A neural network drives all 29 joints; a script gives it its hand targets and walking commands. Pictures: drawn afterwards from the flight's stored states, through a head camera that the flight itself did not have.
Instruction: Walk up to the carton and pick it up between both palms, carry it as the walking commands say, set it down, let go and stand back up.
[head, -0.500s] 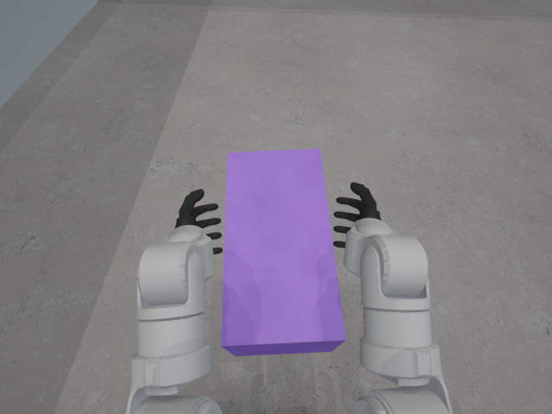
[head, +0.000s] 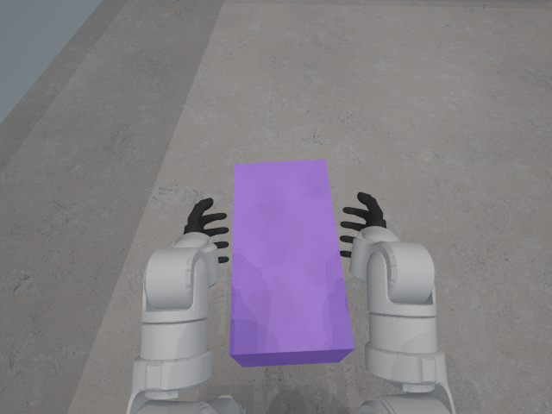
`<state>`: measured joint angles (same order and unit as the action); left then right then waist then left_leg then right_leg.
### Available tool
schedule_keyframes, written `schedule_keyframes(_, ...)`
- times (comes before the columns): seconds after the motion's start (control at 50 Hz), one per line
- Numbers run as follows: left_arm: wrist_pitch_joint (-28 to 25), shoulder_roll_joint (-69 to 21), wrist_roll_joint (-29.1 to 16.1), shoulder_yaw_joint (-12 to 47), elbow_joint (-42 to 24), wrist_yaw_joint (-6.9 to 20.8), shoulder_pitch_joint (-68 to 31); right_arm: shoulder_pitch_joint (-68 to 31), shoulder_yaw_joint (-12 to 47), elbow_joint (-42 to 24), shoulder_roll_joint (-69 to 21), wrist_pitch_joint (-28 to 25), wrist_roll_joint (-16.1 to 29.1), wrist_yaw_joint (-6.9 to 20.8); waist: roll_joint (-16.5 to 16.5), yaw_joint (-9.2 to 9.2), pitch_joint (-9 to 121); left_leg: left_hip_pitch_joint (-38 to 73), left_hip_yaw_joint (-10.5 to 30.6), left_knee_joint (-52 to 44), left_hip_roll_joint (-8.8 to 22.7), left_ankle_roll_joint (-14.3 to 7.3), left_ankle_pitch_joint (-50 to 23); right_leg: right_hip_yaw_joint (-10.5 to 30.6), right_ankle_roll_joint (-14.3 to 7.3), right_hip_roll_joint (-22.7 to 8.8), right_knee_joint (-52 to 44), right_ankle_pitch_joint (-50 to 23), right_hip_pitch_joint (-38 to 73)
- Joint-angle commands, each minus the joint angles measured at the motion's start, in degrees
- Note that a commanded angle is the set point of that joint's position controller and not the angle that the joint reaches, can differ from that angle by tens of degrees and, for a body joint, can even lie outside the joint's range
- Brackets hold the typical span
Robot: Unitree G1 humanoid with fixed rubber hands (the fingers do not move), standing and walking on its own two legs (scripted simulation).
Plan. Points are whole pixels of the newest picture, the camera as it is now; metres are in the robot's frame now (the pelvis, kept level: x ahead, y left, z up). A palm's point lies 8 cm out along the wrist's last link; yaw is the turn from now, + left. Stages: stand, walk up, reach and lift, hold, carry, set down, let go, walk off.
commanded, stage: carry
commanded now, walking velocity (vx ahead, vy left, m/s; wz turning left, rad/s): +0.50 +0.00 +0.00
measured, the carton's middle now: (285, 259) +0.35 +0.00 -0.03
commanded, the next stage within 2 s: none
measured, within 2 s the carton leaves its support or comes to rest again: neither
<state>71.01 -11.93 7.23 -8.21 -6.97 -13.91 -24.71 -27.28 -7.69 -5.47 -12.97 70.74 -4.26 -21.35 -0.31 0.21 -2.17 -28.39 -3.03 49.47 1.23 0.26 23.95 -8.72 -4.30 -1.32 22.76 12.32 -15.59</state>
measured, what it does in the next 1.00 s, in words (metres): walks ahead: left foot, then right foot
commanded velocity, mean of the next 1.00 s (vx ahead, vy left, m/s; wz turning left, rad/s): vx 0.14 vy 0.00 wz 0.00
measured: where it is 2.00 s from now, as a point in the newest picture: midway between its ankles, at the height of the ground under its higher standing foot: (278, 354)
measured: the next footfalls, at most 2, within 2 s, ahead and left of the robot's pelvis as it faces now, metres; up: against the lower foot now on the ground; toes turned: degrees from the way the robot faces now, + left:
left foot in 0.18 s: +0.26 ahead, +0.12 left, +0.00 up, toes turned +6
right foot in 0.50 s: +0.42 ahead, -0.08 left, +0.00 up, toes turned +18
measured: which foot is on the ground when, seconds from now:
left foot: up 0.00-0.16, down 0.18-0.54, up 0.56-0.68, down 0.70-1.00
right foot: down 0.00-0.20, up 0.22-0.48, down 0.50-1.00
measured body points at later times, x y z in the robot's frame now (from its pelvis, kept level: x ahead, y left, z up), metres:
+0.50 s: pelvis +0.27 +0.01 -0.02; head +0.30 +0.01 +0.43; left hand +0.60 +0.12 +0.06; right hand +0.59 -0.12 +0.07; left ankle +0.22 +0.11 -0.75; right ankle +0.38 -0.08 -0.75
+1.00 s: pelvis +0.35 +0.03 -0.01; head +0.38 +0.03 +0.44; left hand +0.68 +0.14 +0.07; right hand +0.68 -0.09 +0.08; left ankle +0.32 +0.12 -0.74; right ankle +0.38 -0.08 -0.75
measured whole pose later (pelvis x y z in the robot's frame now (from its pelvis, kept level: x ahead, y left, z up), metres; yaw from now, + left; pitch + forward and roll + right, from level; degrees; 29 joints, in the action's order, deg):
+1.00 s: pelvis +0.35 +0.03 -0.01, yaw -2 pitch +4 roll +0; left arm 72.1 -12.5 7.7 -9.9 -7.1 -16.0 -26.3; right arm -30.2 -8.4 -3.2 -14.1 71.2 -5.2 -22.0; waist -0.6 0.2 0.8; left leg -16.6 -7.3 32.2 1.1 -1.7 16.6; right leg -8.6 -1.6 -2.2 26.6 10.2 -20.4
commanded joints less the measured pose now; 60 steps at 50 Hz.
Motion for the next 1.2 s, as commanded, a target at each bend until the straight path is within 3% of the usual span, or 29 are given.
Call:
schedule_keyframes(0.0,-2.41,-56.56,-25.38,34.39,-8.68,18.46,-32.77,-34.26,37.70,-9.55,-60.67,-1.56,22.83,24.45,-17.09,-1.02,30.36,-4.06,-1.49,-11.30,0.22,-0.17,-7.68,11.14,-1.79,-13.39,-4.34,-34.94,31.64)
schedule_keyframes(0.02,-2.72,-57.55,-26.08,35.90,-12.09,18.33,-35.10,-32.05,37.18,-10.64,-59.48,-1.67,22.64,24.50,-12.03,-1.23,30.44,-4.00,-3.76,-12.97,-1.16,-0.56,-12.68,11.14,-2.03,-14.05,-3.96,-36.93,29.96)
schedule_keyframes(0.08,-1.85,-55.93,-24.97,34.28,-9.80,18.45,-32.13,-27.77,35.86,-6.82,-59.24,-0.34,21.38,24.37,-13.06,-1.02,30.87,4.75,-6.49,-19.60,-2.50,-0.48,-14.34,5.49,-0.97,-11.96,-0.52,-39.64,28.81)
schedule_keyframes(0.1,-1.86,-56.79,-25.07,36.00,-11.65,18.00,-32.70,-27.96,37.59,-7.71,-60.21,0.06,22.54,24.19,-8.97,-0.91,31.46,7.21,-7.57,-24.59,-2.86,-1.04,-16.62,4.46,-0.82,-11.04,2.98,-41.36,29.32)
schedule_keyframes(0.14,-1.60,-55.74,-24.53,36.56,-10.83,17.98,-31.36,-25.65,35.70,-3.62,-58.80,0.05,21.89,25.49,-4.46,0.64,32.51,26.47,-9.20,-27.99,-2.46,-3.03,-19.36,-0.46,1.22,-8.60,9.11,-33.21,14.63)
schedule_keyframes(0.16,-0.68,-54.36,-22.80,35.47,-8.74,17.81,-31.26,-23.28,35.81,-0.41,-59.32,0.70,21.11,25.05,-6.91,1.93,36.13,37.72,-1.52,-25.86,2.87,-6.64,-19.26,-0.19,2.53,-7.46,17.19,-28.05,6.84)
schedule_keyframes(0.2,0.40,-55.41,-22.98,34.82,-5.70,18.50,-33.16,-23.29,33.32,3.31,-57.43,0.77,19.05,25.90,13.76,2.37,34.94,53.85,25.80,-26.56,19.51,-16.52,-42.71,2.77,4.12,3.01,38.16,20.39,-18.85)
schedule_keyframes(0.22,0.65,-56.92,-22.85,35.65,-5.42,18.28,-33.73,-24.09,33.42,2.47,-58.12,0.74,20.07,26.15,18.30,2.32,34.59,58.14,25.19,-23.19,22.23,-19.57,-48.03,5.92,4.28,0.69,43.67,23.80,-28.44)
schedule_keyframes(0.26,-1.60,-56.04,-25.50,37.36,-13.95,18.10,-40.41,-32.12,36.01,-5.07,-60.32,-0.84,23.69,26.35,6.22,2.24,33.90,53.64,23.80,-25.18,22.41,-17.19,-40.98,8.85,4.19,-3.10,41.19,19.95,-29.66)
schedule_keyframes(0.34,-1.63,-58.86,-26.56,38.03,-9.79,17.49,-34.38,-27.37,31.79,-4.58,-58.98,-1.08,21.30,25.93,7.72,1.84,30.86,37.42,8.92,-27.72,16.97,-11.36,-41.06,2.63,6.31,-2.46,16.96,8.13,-15.85)
schedule_keyframes(0.38,-1.77,-57.90,-25.47,37.97,-10.69,16.48,-36.82,-26.21,30.96,1.15,-60.54,-0.19,21.58,26.64,15.50,1.26,28.46,35.12,3.25,-28.50,13.54,-8.61,-53.30,-0.59,5.48,-0.13,15.19,2.19,-11.63)
schedule_keyframes(0.42,-1.82,-58.08,-25.77,37.20,-9.82,16.93,-35.00,-30.14,33.44,-5.41,-58.62,-0.60,21.48,26.15,6.79,0.87,29.75,37.12,-1.24,-22.42,11.54,-6.29,-55.62,-2.42,5.46,1.90,4.68,-3.79,-5.72)
schedule_keyframes(0.46,-2.06,-57.27,-26.46,38.12,-11.96,17.21,-34.69,-26.92,32.62,-4.34,-57.89,-0.47,20.92,26.22,5.86,-0.44,34.20,32.57,-5.29,-15.08,8.56,-2.54,-52.07,-1.48,3.77,0.35,-3.30,-20.98,7.17)
schedule_keyframes(0.48,-1.54,-57.49,-26.76,38.77,-10.64,17.54,-37.20,-32.48,33.18,-7.42,-57.31,-0.75,22.14,25.76,0.59,-0.63,34.89,22.89,-4.95,-12.15,6.69,-0.25,-43.83,3.82,2.88,-4.95,0.07,-36.05,17.78)
schedule_keyframes(0.52,-0.92,-55.62,-22.78,34.08,-5.12,18.11,-29.90,-27.74,33.23,-2.11,-58.24,1.53,22.30,25.94,-17.36,-1.09,38.32,3.26,-2.94,-0.38,-0.32,1.91,2.05,20.52,-6.56,-18.63,6.06,-73.57,35.65)
schedule_keyframes(0.54,-0.43,-57.55,-23.21,35.18,-4.31,18.35,-30.65,-24.78,33.30,-1.23,-58.49,1.72,21.16,25.58,-12.33,-0.58,37.98,-1.93,0.43,0.46,0.58,1.33,8.31,21.31,-7.13,-20.62,6.44,-76.96,37.86)
schedule_keyframes(0.58,-1.30,-56.99,-21.87,34.44,-4.27,18.26,-31.79,-27.05,34.70,0.69,-60.01,1.20,23.21,26.43,-4.66,-0.94,36.67,3.45,0.62,-12.02,1.67,1.11,8.34,19.53,-5.78,-20.82,2.70,-58.10,32.83)
schedule_keyframes(0.62,-2.06,-56.67,-23.05,34.82,-9.34,17.75,-36.62,-35.97,35.53,-4.78,-60.10,0.21,24.88,26.10,-9.02,-1.16,39.20,10.23,-0.82,-17.37,-0.68,1.06,3.24,17.30,-2.89,-17.78,-0.21,-38.92,27.71)
schedule_keyframes(0.68,-1.80,-57.92,-23.43,35.32,-8.75,17.50,-36.58,-31.86,35.18,-2.54,-62.40,0.61,23.71,26.01,-5.70,-0.01,36.37,19.11,-0.80,-26.42,3.17,1.05,-20.12,8.13,1.70,-12.69,3.99,-46.42,21.71)
schedule_keyframes(0.72,-1.25,-57.68,-23.30,34.94,-8.97,17.42,-34.64,-32.07,33.04,-3.00,-60.48,0.64,23.43,26.88,2.94,-0.48,38.03,26.33,-0.33,-21.36,5.31,-0.40,-31.42,6.82,3.57,-10.39,3.50,-32.05,12.62)
schedule_keyframes(0.76,-1.50,-56.62,-24.27,34.96,-9.31,17.54,-36.34,-32.04,34.22,-2.30,-59.31,0.51,23.45,26.77,0.30,0.15,37.69,29.62,2.16,-18.21,9.63,-2.04,-48.09,4.44,3.78,-7.43,5.70,-31.78,10.40)
schedule_keyframes(0.78,-1.59,-57.62,-25.76,37.51,-12.05,17.19,-40.61,-32.40,34.03,-3.85,-59.66,0.18,23.75,26.43,4.73,-0.10,36.22,29.63,0.26,-18.27,8.74,-1.16,-54.29,3.74,3.02,-7.49,7.23,-32.14,9.26)
schedule_keyframes(0.8,-1.47,-56.71,-25.01,36.75,-11.42,17.24,-39.58,-33.40,33.75,-3.93,-59.25,0.35,23.22,26.32,1.50,0.07,37.42,29.53,0.97,-17.07,9.44,-1.72,-54.46,3.57,3.22,-6.57,6.11,-31.42,9.36)
schedule_keyframes(0.88,-0.23,-57.93,-24.87,36.66,-6.61,16.98,-35.31,-25.21,31.02,2.78,-58.46,1.17,20.31,26.44,5.20,0.46,38.17,30.88,1.49,-15.13,8.87,-2.57,-63.48,3.11,3.08,-5.89,6.97,-34.03,9.05)
schedule_keyframes(0.92,-0.98,-57.51,-24.46,36.26,-9.03,16.92,-38.33,-31.50,32.47,-0.33,-59.97,0.74,22.43,26.72,4.08,0.31,37.54,31.82,1.00,-15.57,9.30,-2.88,-62.11,2.53,4.08,-5.20,5.08,-27.18,6.12)
schedule_keyframes(1.04,-1.08,-58.28,-26.17,36.22,-5.79,18.11,-37.77,-35.84,31.90,-2.80,-58.14,-0.35,21.58,26.11,-2.95,0.52,39.25,25.18,1.00,-15.76,6.30,-3.24,-40.25,6.44,0.91,-8.42,8.22,-41.49,10.65)
schedule_keyframes(1.12,-0.49,-57.49,-24.20,35.53,-6.51,17.62,-36.78,-26.12,30.90,6.45,-60.53,1.16,20.39,26.99,4.44,0.17,34.79,29.28,2.39,-16.56,10.56,-4.84,-52.95,3.57,3.03,-5.62,7.99,-13.08,1.83)
schedule_keyframes(1.14,0.18,-58.33,-23.49,34.00,-0.51,18.02,-33.12,-23.99,30.61,8.35,-60.10,1.45,19.47,27.02,0.62,-0.21,33.44,26.46,2.14,-16.45,9.18,-5.74,-46.21,5.06,2.91,-6.37,6.33,-14.69,2.56)
schedule_keyframes(1.18,-0.30,-59.40,-24.44,35.73,-2.83,18.56,-38.75,-34.19,31.95,2.28,-60.01,0.28,21.58,26.95,2.80,-0.30,32.19,22.96,0.71,-17.55,7.16,-4.11,-30.69,6.41,1.46,-7.77,5.63,-17.34,5.30)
